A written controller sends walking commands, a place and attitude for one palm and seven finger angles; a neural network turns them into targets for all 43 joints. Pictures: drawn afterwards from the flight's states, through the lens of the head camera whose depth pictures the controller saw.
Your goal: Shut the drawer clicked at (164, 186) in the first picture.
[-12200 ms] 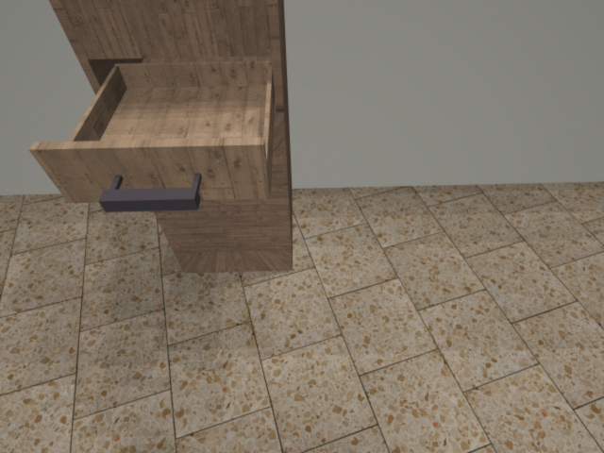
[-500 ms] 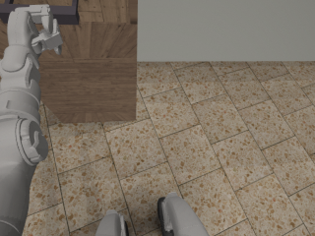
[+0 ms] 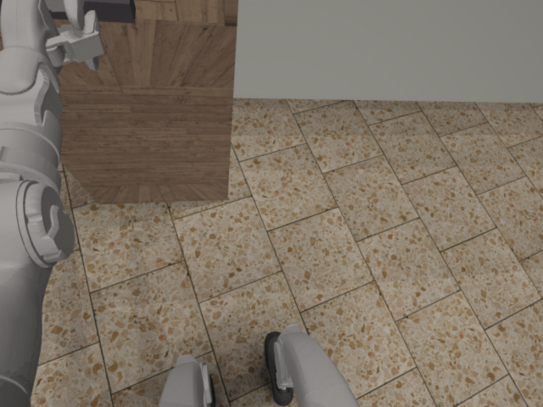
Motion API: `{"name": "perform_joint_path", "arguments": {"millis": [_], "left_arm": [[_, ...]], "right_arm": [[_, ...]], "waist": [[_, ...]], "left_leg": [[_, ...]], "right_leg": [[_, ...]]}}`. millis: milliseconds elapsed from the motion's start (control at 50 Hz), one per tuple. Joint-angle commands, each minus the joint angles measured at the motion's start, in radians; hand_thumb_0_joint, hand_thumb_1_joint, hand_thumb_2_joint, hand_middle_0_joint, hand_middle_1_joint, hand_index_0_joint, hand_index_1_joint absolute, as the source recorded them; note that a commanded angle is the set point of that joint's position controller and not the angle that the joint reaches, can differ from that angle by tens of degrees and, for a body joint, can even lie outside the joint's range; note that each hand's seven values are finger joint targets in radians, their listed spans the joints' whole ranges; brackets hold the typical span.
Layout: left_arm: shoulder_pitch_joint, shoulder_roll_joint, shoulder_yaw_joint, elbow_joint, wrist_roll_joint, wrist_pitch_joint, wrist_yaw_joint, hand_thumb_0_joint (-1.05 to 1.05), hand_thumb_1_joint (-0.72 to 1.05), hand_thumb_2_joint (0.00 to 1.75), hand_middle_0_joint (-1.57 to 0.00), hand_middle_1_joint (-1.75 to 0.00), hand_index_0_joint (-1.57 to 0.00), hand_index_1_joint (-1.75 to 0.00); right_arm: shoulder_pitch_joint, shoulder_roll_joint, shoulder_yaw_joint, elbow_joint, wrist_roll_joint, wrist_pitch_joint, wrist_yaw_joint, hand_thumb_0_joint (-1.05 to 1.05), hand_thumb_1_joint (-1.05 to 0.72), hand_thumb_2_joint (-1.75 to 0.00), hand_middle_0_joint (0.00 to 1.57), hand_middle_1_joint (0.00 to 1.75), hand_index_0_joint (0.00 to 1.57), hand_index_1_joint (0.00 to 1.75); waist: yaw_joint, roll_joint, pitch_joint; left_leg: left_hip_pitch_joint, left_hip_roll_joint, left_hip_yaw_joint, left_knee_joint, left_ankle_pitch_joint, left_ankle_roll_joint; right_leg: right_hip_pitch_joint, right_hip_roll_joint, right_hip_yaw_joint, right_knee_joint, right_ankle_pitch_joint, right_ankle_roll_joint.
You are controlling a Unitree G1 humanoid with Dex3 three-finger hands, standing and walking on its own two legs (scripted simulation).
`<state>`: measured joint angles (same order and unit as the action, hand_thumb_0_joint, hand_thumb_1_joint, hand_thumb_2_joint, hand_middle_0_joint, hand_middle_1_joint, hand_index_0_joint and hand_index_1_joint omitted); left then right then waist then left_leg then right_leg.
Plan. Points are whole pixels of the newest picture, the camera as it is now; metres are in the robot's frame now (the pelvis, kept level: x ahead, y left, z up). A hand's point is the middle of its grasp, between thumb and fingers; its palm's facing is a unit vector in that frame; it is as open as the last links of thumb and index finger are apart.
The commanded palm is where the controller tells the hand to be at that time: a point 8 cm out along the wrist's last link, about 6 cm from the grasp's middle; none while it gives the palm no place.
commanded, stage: push the drawer shut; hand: left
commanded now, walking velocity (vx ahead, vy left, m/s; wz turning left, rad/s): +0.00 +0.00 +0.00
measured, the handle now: out of the picture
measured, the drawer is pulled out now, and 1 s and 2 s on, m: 0.00 0.00 0.00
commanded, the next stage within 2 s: pull the fist back off the drawer in 0.04 s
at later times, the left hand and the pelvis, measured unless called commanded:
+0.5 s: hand (89, 34) +0.59 +0.13 +0.11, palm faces -0.09 -1.00 -0.04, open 3.3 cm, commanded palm +0.59 +0.16 +0.11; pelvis +0.00 +0.00 +0.00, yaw -1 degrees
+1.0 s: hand (98, 40) +0.58 +0.12 +0.10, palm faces -0.08 -1.00 -0.01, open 3.2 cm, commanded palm +0.54 +0.18 +0.11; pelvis +0.04 +0.00 +0.02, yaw -2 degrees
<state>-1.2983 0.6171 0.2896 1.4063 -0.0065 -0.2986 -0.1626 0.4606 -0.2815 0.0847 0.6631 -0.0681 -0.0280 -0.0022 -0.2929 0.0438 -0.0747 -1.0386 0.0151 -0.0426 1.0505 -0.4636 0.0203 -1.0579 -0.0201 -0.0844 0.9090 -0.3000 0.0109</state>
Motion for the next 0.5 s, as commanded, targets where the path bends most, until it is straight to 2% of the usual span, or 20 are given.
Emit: {"name": "perform_joint_path", "arguments": {"millis": [0,60,80,120,140,160,180,200,260,280,320,360,380,400,420,460,480], "left_arm": [[-0.709,0.122,0.006,-0.281,-0.014,-0.086,0.026,0.0,0.9,0.9,-1.4,-1.6,-1.4,-1.6],[-0.677,0.139,0.019,-0.239,-0.013,-0.076,0.026,0.0,0.9,0.9,-1.4,-1.6,-1.4,-1.6],[-0.68,0.153,0.029,-0.246,-0.017,-0.079,0.024,0.0,0.9,0.9,-1.4,-1.6,-1.4,-1.6],[-0.694,0.173,0.03,-0.262,-0.011,-0.085,0.02,0.0,0.9,0.9,-1.4,-1.6,-1.4,-1.6],[-0.678,0.16,0.026,-0.241,-0.013,-0.079,0.016,0.0,0.9,0.9,-1.4,-1.6,-1.4,-1.6],[-0.668,0.191,0.044,-0.238,-0.011,-0.079,0.012,0.0,0.9,0.9,-1.4,-1.6,-1.4,-1.6],[-0.669,0.211,0.055,-0.245,-0.011,-0.084,0.008,0.0,0.9,0.9,-1.4,-1.6,-1.4,-1.6],[-0.674,0.201,0.046,-0.25,-0.01,-0.084,0.005,0.0,0.9,0.9,-1.4,-1.6,-1.4,-1.6],[-0.678,0.23,0.069,-0.264,-0.009,-0.085,-0.003,0.0,0.9,0.9,-1.4,-1.6,-1.4,-1.6],[-0.671,0.22,0.065,-0.263,-0.005,-0.086,-0.006,0.0,0.9,0.9,-1.4,-1.6,-1.4,-1.6],[-0.665,0.221,0.069,-0.258,-0.005,-0.08,-0.009,0.0,0.9,0.9,-1.4,-1.6,-1.4,-1.6],[-0.645,0.196,0.06,-0.252,-0.005,-0.073,-0.011,0.0,0.9,0.9,-1.4,-1.6,-1.4,-1.6],[-0.641,0.206,0.075,-0.27,-0.007,-0.077,-0.012,0.0,0.9,0.9,-1.4,-1.6,-1.4,-1.6],[-0.636,0.19,0.063,-0.273,-0.005,-0.074,-0.014,0.0,0.9,0.9,-1.4,-1.6,-1.4,-1.6],[-0.634,0.178,0.062,-0.274,-0.009,-0.071,-0.014,0.0,0.9,0.9,-1.4,-1.6,-1.4,-1.6],[-0.594,0.202,0.084,-0.264,-0.01,-0.064,-0.016,0.0,0.9,0.9,-1.4,-1.6,-1.4,-1.6],[-0.586,0.191,0.084,-0.283,-0.015,-0.069,-0.016,0.0,0.9,0.9,-1.4,-1.6,-1.4,-1.6]], "right_arm": [[0.25,-0.215,-0.066,-0.002,0.005,-0.013,-0.013,0.0,-0.9,-0.9,0.2,0.3,0.2,0.3],[0.241,-0.214,-0.06,-0.003,0.009,-0.017,-0.014,0.0,-0.9,-0.9,0.2,0.3,0.2,0.3],[0.244,-0.216,-0.057,-0.009,0.008,-0.019,-0.017,0.0,-0.9,-0.9,0.2,0.3,0.2,0.3],[0.242,-0.215,-0.058,-0.013,0.011,-0.021,-0.017,0.0,-0.9,-0.9,0.2,0.3,0.2,0.3],[0.241,-0.213,-0.058,-0.015,0.012,-0.022,-0.016,0.0,-0.9,-0.9,0.2,0.3,0.2,0.3],[0.242,-0.215,-0.056,-0.018,0.011,-0.022,-0.017,0.0,-0.9,-0.9,0.2,0.3,0.2,0.3],[0.247,-0.216,-0.056,-0.022,0.011,-0.02,-0.017,0.0,-0.9,-0.9,0.2,0.3,0.2,0.3],[0.245,-0.214,-0.056,-0.027,0.013,-0.019,-0.016,0.0,-0.9,-0.9,0.2,0.3,0.2,0.3],[0.251,-0.215,-0.058,-0.034,0.009,-0.012,-0.014,0.0,-0.9,-0.9,0.2,0.3,0.2,0.3],[0.254,-0.213,-0.059,-0.039,0.008,-0.01,-0.011,0.0,-0.9,-0.9,0.2,0.3,0.2,0.3],[0.252,-0.213,-0.06,-0.039,0.007,-0.003,-0.009,0.0,-0.9,-0.9,0.2,0.3,0.2,0.3],[0.254,-0.211,-0.063,-0.041,0.007,0.003,-0.004,0.0,-0.9,-0.9,0.2,0.3,0.2,0.3],[0.258,-0.214,-0.064,-0.045,0.004,0.006,-0.002,0.0,-0.9,-0.9,0.2,0.3,0.2,0.3],[0.255,-0.211,-0.065,-0.045,0.005,0.01,0.0,0.0,-0.9,-0.9,0.2,0.3,0.2,0.3],[0.254,-0.211,-0.068,-0.043,0.005,0.013,0.002,0.0,-0.9,-0.9,0.2,0.3,0.2,0.3],[0.255,-0.21,-0.067,-0.047,0.006,0.021,0.004,0.0,-0.9,-0.9,0.2,0.3,0.2,0.3],[0.256,-0.209,-0.068,-0.053,0.005,0.023,0.006,0.0,-0.9,-0.9,0.2,0.3,0.2,0.3]], "waist": [[-0.118,0.241,-0.5],[-0.12,0.196,-0.45],[-0.119,0.185,-0.451],[-0.114,0.21,-0.473],[-0.115,0.194,-0.469],[-0.109,0.177,-0.462],[-0.107,0.182,-0.473],[-0.106,0.202,-0.48],[-0.092,0.196,-0.504],[-0.09,0.217,-0.516],[-0.088,0.201,-0.507],[-0.084,0.209,-0.503],[-0.075,0.22,-0.523],[-0.072,0.234,-0.535],[-0.077,0.207,-0.534],[-0.06,0.191,-0.511],[-0.053,0.199,-0.519]], "left_leg": [[0.438,0.016,-0.07,-0.158,0.191,-0.002],[0.354,0.012,-0.049,-0.16,0.129,0.01],[0.341,0.01,-0.047,-0.16,0.13,0.013],[0.342,0.01,-0.043,-0.159,0.126,0.013],[0.327,0.008,-0.038,-0.154,0.121,0.015],[0.303,0.009,-0.036,-0.153,0.114,0.016],[0.31,0.008,-0.039,-0.152,0.123,0.017],[0.315,0.005,-0.034,-0.149,0.131,0.015],[0.317,0.005,-0.039,-0.142,0.147,0.013],[0.34,0.003,-0.042,-0.138,0.168,0.012],[0.333,0.006,-0.046,-0.136,0.163,0.01],[0.352,0.005,-0.049,-0.138,0.178,0.007],[0.378,0.006,-0.057,-0.137,0.201,0.005],[0.394,0.007,-0.056,-0.136,0.217,0.002],[0.389,0.008,-0.057,-0.133,0.209,0.004],[0.364,0.006,-0.05,-0.138,0.206,0.005],[0.388,0.005,-0.055,-0.143,0.228,0.004]], "right_leg": [[0.135,0.06,0.024,-0.094,0.018,-0.029],[0.166,0.059,0.033,-0.106,-0.01,-0.025],[0.18,0.061,0.034,-0.104,-0.008,-0.025],[0.187,0.06,0.038,-0.103,-0.011,-0.025],[0.196,0.059,0.042,-0.105,-0.012,-0.025],[0.21,0.059,0.041,-0.103,-0.016,-0.025],[0.216,0.061,0.04,-0.1,-0.012,-0.026],[0.214,0.059,0.042,-0.099,-0.005,-0.026],[0.227,0.06,0.039,-0.09,0.003,-0.028],[0.213,0.062,0.036,-0.083,0.014,-0.033],[0.208,0.06,0.034,-0.082,0.011,-0.031],[0.2,0.06,0.03,-0.083,0.02,-0.032],[0.198,0.06,0.027,-0.076,0.031,-0.035],[0.195,0.059,0.027,-0.076,0.04,-0.034],[0.193,0.06,0.027,-0.077,0.038,-0.031],[0.224,0.06,0.028,-0.082,0.039,-0.033],[0.227,0.062,0.026,-0.081,0.051,-0.035]]}}
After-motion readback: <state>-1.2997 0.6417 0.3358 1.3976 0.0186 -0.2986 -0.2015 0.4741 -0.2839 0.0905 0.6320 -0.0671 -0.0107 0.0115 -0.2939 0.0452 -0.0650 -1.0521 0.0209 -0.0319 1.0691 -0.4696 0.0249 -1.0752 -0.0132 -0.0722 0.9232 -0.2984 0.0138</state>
